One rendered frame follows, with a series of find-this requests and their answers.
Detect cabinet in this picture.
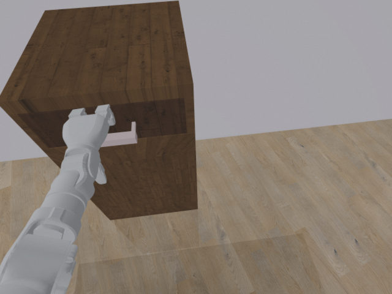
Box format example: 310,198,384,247
0,1,198,220

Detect left robot upper arm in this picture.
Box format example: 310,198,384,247
0,234,78,294

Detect drawer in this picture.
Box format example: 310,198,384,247
20,98,187,148

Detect handle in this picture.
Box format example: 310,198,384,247
101,122,137,147

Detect left robot hand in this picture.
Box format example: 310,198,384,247
62,104,116,184

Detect robot left forearm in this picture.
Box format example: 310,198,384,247
0,144,100,283

